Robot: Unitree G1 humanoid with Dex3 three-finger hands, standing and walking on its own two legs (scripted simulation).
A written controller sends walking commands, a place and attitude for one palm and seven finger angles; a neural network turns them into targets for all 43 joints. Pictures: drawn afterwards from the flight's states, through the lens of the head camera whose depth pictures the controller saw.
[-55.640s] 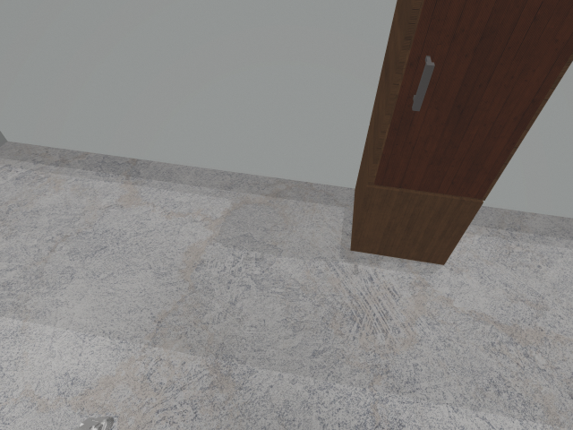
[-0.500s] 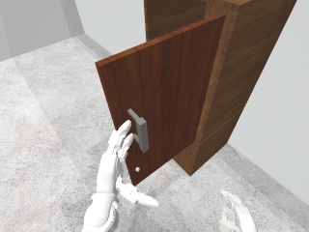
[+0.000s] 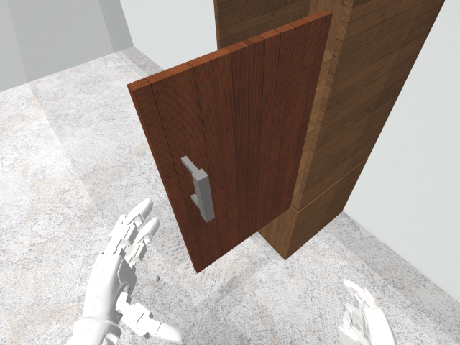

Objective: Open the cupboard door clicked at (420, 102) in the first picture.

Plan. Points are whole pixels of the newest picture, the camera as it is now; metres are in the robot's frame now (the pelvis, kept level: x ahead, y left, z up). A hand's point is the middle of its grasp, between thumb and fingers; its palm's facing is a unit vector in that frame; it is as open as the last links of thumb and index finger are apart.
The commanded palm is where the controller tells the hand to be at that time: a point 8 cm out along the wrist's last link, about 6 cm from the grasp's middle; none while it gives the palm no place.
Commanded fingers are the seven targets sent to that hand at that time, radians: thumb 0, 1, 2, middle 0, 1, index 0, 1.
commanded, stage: draw the hand back to the body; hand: left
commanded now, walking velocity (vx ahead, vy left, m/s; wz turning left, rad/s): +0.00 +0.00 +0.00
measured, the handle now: (198, 190) +0.36 +0.08 +0.09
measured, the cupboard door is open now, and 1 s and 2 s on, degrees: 88 88 88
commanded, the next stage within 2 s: step back with the hand held close in 1.66 s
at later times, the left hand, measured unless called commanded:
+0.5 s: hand (109, 274) +0.19 +0.17 +0.13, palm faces -0.01 -1.00 -0.06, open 16.3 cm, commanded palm +0.16 +0.23 +0.14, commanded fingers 0.00 -0.43 0.33 -0.15 -0.30 -0.15 -0.30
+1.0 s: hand (32, 246) +0.21 +0.25 +0.17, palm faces +0.30 -0.88 -0.36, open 12.5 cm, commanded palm +0.16 +0.30 +0.19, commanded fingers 0.00 0.44 0.70 -0.18 -0.30 -0.18 -0.30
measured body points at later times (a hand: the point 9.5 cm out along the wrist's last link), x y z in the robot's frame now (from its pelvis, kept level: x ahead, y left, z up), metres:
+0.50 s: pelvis +0.00 +0.02 +0.01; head +0.00 +0.01 +0.46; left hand +0.19 +0.22 +0.13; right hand +0.18 -0.19 -0.05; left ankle +0.01 +0.13 -0.69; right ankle -0.02 -0.08 -0.69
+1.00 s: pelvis +0.01 +0.04 +0.04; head +0.00 +0.03 +0.49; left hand +0.18 +0.30 +0.19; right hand +0.19 -0.17 -0.04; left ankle +0.01 +0.13 -0.69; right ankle -0.02 -0.08 -0.69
